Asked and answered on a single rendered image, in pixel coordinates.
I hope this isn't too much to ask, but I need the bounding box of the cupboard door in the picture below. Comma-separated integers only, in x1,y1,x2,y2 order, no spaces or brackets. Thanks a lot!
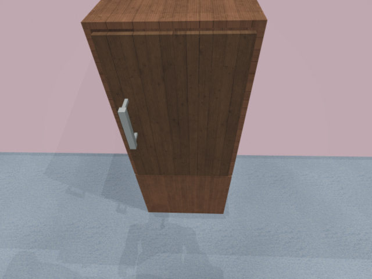
91,30,257,176

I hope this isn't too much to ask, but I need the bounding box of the handle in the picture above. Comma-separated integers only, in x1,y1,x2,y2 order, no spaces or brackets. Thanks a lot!
118,99,138,149

